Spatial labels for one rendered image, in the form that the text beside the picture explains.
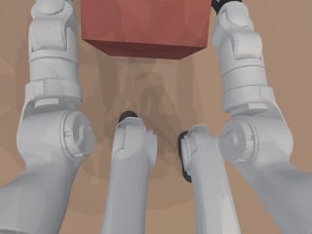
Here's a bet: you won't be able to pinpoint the robot left forearm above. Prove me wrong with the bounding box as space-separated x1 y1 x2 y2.
17 0 83 154

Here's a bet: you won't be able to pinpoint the robot right hand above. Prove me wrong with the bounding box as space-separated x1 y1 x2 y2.
211 0 242 15

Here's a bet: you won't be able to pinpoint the right robot upper arm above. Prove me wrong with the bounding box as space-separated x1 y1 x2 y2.
218 115 312 234

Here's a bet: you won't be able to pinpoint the right robot foot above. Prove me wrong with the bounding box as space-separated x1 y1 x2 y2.
177 131 192 183

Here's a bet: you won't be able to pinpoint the robot right forearm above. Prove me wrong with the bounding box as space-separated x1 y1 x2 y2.
211 1 287 125

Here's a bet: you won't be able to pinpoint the carton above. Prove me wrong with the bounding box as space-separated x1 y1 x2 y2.
80 0 212 60

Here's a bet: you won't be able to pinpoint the left robot shin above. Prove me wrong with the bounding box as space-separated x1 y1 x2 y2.
110 117 146 166

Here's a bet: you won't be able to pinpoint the left robot upper arm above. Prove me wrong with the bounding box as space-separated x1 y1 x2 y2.
0 109 96 234

